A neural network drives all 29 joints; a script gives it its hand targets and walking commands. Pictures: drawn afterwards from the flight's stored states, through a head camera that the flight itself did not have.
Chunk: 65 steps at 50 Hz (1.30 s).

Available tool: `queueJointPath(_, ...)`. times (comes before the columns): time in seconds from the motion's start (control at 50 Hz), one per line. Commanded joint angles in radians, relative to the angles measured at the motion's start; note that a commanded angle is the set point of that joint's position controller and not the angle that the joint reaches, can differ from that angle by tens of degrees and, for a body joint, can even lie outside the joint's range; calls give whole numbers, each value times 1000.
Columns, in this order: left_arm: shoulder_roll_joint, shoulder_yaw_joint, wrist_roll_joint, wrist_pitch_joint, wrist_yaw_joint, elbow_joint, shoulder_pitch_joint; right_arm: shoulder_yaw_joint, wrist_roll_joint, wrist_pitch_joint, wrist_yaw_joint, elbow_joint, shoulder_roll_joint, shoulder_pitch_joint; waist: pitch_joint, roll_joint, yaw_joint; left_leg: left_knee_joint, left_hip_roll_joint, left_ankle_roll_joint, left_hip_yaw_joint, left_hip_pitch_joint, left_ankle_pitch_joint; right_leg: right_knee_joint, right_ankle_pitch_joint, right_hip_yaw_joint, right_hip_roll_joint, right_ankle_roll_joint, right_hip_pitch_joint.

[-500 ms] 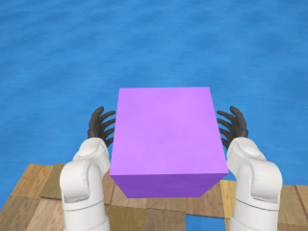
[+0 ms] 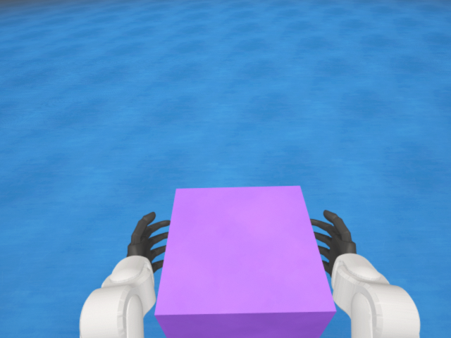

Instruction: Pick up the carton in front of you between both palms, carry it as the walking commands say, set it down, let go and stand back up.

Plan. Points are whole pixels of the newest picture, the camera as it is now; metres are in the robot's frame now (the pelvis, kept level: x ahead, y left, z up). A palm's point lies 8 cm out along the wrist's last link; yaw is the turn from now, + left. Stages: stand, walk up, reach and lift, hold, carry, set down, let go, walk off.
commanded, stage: carry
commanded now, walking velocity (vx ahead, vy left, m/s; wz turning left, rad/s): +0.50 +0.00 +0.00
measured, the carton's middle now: (240, 278) +0.25 -0.01 +0.02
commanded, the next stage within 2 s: none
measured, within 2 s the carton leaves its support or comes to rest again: neither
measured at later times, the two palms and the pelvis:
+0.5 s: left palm (148, 108) +0.64 +0.20 +0.13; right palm (272, 101) +0.64 -0.11 +0.14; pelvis +0.30 +0.05 -0.04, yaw -1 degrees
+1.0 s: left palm (161, 97) +0.96 +0.24 +0.01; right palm (243, 93) +0.97 -0.07 +0.00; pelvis +0.64 +0.06 -0.06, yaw +2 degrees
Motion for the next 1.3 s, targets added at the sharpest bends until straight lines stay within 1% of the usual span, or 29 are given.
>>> queueJointPath(0.0, -669, -532, -181, -38, -30, -135, -359, 589, 217, -35, 46, -189, 682, -420, -292, -320, 80, 617, -95, 30, 13, -517, 213, -191, -279, 588, -309, -144, 723)
queueJointPath(0.02, -684, -536, -194, -42, -34, -131, -337, 590, 220, -36, 44, -196, 675, -416, -279, -355, 75, 774, -126, 62, -97, -666, -61, -255, -150, 728, -350, -202, 738)
queueJointPath(0.08, -702, -570, -235, -63, -39, -156, -436, 554, 187, -56, 31, -155, 681, -431, -237, -60, 75, 726, -1, 124, -182, -692, 43, -211, 72, 498, -302, -181, 590)
queueJointPath(0.12, -668, -575, -256, -77, -34, -142, -509, 519, 147, -71, 13, -110, 645, -444, -232, -80, 60, 567, 0, 120, -151, -615, 62, -253, -3, 395, -274, -147, 499)
queueJointPath(0.18, -584, -549, -260, -86, -16, -77, -575, 455, 105, -87, -22, -39, 566, -501, -174, -117, 67, 318, -5, 106, -108, -593, 116, -324, -145, 301, -253, -167, 422)
queueJointPath(0.24, -522, -495, -230, -94, 13, 13, -689, 408, 91, -98, -48, 47, 506, -620, -150, -118, 76, 171, -29, 103, -53, -516, 328, -314, -121, 192, -218, -147, 370)
queueJointPath(0.34, -491, -378, -139, -102, 67, 259, -870, 326, 97, -111, -65, 234, 450, -855, -98, -97, 76, 41, -3, 120, -91, -547, 572, -185, -169, 158, -190, -110, 415)
queueJointPath(0.4, -518, -325, -115, -112, 89, 368, -1034, 264, 113, -122, -66, 324, 450, -1035, -89, -87, 62, -6, -10, 129, -48, -471, 487, -80, -128, 167, -186, -94, 411)
queueJointPath(0.44, -535, -295, -98, -116, 101, 432, -1123, 218, 109, -129, -70, 416, 448, -1088, -163, 3, 12, -72, -67, 109, 15, -239, 419, 222, -50, 68, -96, -38, 379)
queueJointPath(0.46, -531, -275, -88, -117, 107, 463, -1153, 192, 98, -131, -73, 467, 444, -1090, -234, 105, -17, -29, -41, 80, -24, -59, 417, 469, -184, 34, -57, -4, 272)
queueJointPath(0.48, -536, -253, -87, -116, 113, 497, -1186, 162, 88, -132, -82, 512, 425, -1105, -244, 229, -14, 85, 107, 80, -261, 83, 678, 667, -489, 65, 14, 26, 53)
queueJointPath(0.5, -552, -249, -107, -110, 117, 528, -1214, 154, 82, -134, -95, 506, 407, -1164, -353, 362, -10, 68, 221, 201, -547, 314, 633, 838, -567, 106, 70, 45, -203)
queueJointPath(0.52, -573, -240, -127, -118, 115, 511, -1263, 166, 108, -141, -92, 496, 465, -1228, -380, 304, -35, -49, 282, 290, -704, 325, 278, 908, -539, 131, 49, 44, -343)
queueJointPath(0.56, -642, -226, -125, -136, 111, 535, -1348, 207, 144, -161, -72, 475, 578, -1353, -323, 87, -26, -58, 243, 315, -620, 176, 355, 866, -420, 166, -2, 26, -338)
queueJointPath(0.62, -735, -252, -130, -174, 86, 523, -1376, 253, 177, -198, -42, 426, 691, -1429, -359, 99, -16, 6, 194, 287, -451, 142, 582, 764, -322, 184, -31, 17, -311)
queueJointPath(0.7, -773, -297, -113, -210, 73, 503, -1223, 295, 150, -228, -27, 419, 741, -1235, -357, 102, -51, 30, 132, 276, -322, 255, 800, 590, -268, 121, 1, 19, -400)
queueJointPath(0.8, -806, -379, -108, -245, 42, 379, -1050, 408, 165, -262, 7, 299, 791, -1076, -298, 103, -67, 61, 4, 218, -147, 229, 1029, 41, 6, -27, 109, 18, -165)
queueJointPath(0.84, -799, -413, -110, -258, 28, 326, -997, 444, 171, -277, 12, 267, 790, -1019, -336, 149, -8, 146, 30, 193, -106, 128, 1183, -61, 118, -51, 152, -20, 135)
queueJointPath(0.86, -791, -426, -107, -264, 21, 307, -975, 462, 173, -283, 15, 251, 787, -1007, -392, 134, 57, 295, 25, 163, -49, 72, 1146, -130, 223, -48, 133, -38, 342)
queueJointPath(0.88, -785, -430, -98, -269, 15, 310, -921, 477, 167, -287, 16, 240, 780, -1014, -419, 92, 115, 450, 7, 146, -43, -80, 954, -99, 245, 47, 60, -48, 548)
queueJointPath(0.9, -745, -433, -93, -278, 15, 305, -916, 492, 155, -285, 19, 256, 793, -981, -553, -150, 94, 755, -80, 92, -95, -431, 254, 70, 597, 473, -259, -218, 901)
queueJointPath(0.92, -736, -448, -102, -280, 17, 330, -848, 479, 138, -285, 19, 262, 754, -896, -627, -282, 148, 1027, -202, 66, -157, -676, -151, -8, 455, 774, -365, -370, 1066)
queueJointPath(0.94, -761, -475, -123, -283, 10, 298, -831, 474, 131, -292, 15, 237, 761, -882, -593, -212, 146, 1066, -140, 97, -225, -774, -121, -34, 325, 730, -340, -352, 1050)
queueJointPath(0.98, -815, -532, -175, -290, -10, 257, -892, 446, 100, -299, 8, 233, 757, -888, -405, -47, 103, 873, -77, 102, -198, -812, -44, -99, 333, 592, -281, -235, 866)
queueJointPath(1.0, -824, -554, -192, -296, -18, 244, -912, 427, 80, -303, 6, 259, 752, -858, -383, -23, 87, 777, -60, 98, -192, -770, -12, -120, 310, 541, -263, -200, 799)
queueJointPath(1.08, -804, -564, -206, -308, -25, 228, -893, 415, 64, -321, 2, 300, 757, -792, -336, -88, 62, 396, -56, 73, -110, -612, 18, -190, 339, 368, -222, -170, 647)
queueJointPath(1.18, -725, -497, -149, -284, -12, 288, -760, 434, 58, -297, -7, 299, 715, -758, -233, -184, 70, 57, -103, 61, 7, -494, 320, -194, 443, 169, -147, -78, 598)
queueJointPath(1.26, -680, -459, -112, -233, 8, 284, -649, 447, 91, -244, -9, 254, 673, -699, -235, -146, 39, -113, -120, 84, 84, -174, 400, -28, 443, 67, -123, -17, 489)
queueJointPath(1.28, -660, -452, -107, -216, 11, 272, -631, 445, 96, -227, -9, 251, 666, -663, -273, -120, 24, -94, -67, 103, 30, -11, 348, 82, 319, 44, -110, 15, 390)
